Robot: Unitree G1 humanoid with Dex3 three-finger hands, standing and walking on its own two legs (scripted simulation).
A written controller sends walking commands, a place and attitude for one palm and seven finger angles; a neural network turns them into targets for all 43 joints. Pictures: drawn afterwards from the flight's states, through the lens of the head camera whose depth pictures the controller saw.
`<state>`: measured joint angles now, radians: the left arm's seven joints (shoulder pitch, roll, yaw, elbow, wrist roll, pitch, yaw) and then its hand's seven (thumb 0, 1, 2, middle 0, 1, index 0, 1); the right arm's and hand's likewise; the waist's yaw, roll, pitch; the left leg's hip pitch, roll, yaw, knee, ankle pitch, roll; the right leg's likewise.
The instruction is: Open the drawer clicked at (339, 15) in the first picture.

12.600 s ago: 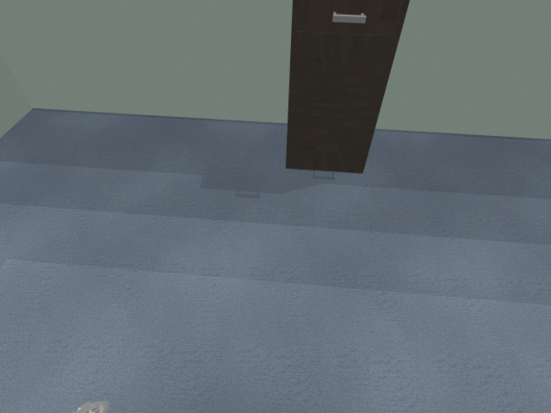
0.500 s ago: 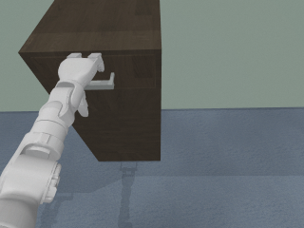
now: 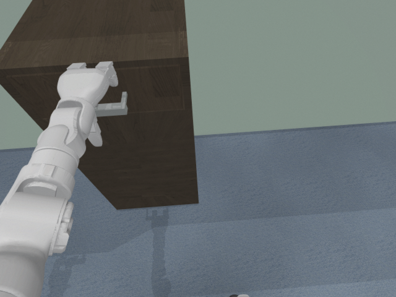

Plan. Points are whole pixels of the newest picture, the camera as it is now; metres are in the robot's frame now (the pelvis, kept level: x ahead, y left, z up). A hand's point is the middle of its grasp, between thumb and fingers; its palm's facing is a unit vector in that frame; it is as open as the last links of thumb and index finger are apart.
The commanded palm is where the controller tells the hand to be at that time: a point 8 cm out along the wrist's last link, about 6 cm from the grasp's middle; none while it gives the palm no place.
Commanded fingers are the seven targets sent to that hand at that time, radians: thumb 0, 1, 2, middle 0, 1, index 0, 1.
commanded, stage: move the hooked fingers above the handle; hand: left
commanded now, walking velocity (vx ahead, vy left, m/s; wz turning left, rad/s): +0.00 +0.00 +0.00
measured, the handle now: (101, 103) +0.55 +0.21 +0.05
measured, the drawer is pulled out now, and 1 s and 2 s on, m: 0.00 0.00 0.00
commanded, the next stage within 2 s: lower the fingers behind the handle in 0.34 s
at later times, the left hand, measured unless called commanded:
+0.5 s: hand (93, 103) +0.50 +0.20 +0.10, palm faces -0.02 +0.01 -1.00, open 13.8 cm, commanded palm +0.48 +0.21 +0.15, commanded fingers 0.00 -0.50 0.30 -0.30 -1.20 -0.30 -1.20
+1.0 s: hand (103, 116) +0.50 +0.20 +0.06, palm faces -0.06 +0.00 -1.00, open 13.8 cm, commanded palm +0.48 +0.21 +0.12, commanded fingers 0.00 -0.50 0.30 -0.30 -1.20 -0.30 -1.20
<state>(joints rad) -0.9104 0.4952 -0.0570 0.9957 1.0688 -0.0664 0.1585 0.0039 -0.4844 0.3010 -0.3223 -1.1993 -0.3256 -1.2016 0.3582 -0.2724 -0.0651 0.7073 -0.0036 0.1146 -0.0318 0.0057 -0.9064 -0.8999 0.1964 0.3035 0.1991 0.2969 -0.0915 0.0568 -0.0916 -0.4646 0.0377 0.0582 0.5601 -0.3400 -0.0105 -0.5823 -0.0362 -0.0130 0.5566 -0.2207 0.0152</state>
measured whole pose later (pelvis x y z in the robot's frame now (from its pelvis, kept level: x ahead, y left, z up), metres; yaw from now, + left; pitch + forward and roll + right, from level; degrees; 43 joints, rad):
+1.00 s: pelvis +0.00 +0.00 -0.01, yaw +0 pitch +16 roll +0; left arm -0.93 0.47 -0.06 1.08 1.10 -0.07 0.22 0.00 -0.49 0.30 -0.32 -1.20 -0.32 -1.22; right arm 0.34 -0.26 -0.05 0.69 -0.01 0.09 -0.03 0.00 -0.91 -0.90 0.20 0.30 0.20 0.30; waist -0.11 0.05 -0.10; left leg -0.55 0.03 0.06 0.63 -0.37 0.00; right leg -0.66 -0.04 -0.01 0.61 -0.24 0.02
